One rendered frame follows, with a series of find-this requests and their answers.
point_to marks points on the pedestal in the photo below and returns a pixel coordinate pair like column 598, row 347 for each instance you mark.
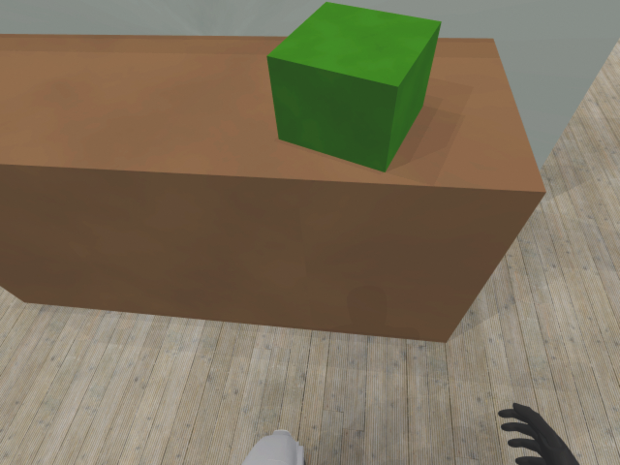
column 144, row 174

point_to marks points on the carton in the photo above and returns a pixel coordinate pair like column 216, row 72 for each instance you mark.
column 350, row 82

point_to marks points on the robot left thigh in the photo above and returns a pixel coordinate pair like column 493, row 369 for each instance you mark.
column 275, row 450

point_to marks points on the robot left shin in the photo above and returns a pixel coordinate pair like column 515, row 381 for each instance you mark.
column 282, row 432

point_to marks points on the robot right hand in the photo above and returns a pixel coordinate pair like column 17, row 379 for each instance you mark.
column 546, row 443

